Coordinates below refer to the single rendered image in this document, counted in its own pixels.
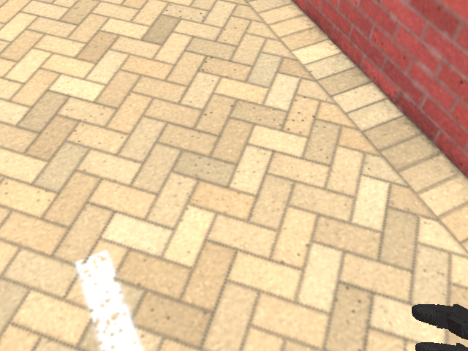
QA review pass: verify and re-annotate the robot right hand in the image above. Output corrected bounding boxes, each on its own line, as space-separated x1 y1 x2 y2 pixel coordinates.
412 304 468 351

